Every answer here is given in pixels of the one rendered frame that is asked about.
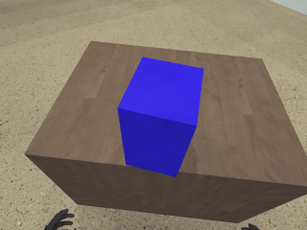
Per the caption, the left robot hand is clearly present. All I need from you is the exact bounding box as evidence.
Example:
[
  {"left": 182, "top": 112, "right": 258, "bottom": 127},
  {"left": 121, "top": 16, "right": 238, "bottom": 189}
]
[{"left": 44, "top": 208, "right": 75, "bottom": 230}]

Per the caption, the pedestal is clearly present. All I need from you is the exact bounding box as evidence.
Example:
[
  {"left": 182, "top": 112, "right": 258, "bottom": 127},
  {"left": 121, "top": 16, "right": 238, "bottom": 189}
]
[{"left": 24, "top": 40, "right": 307, "bottom": 223}]

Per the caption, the carton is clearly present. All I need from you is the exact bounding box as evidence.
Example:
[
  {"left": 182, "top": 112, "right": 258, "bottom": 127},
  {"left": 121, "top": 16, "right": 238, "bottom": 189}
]
[{"left": 117, "top": 57, "right": 203, "bottom": 177}]

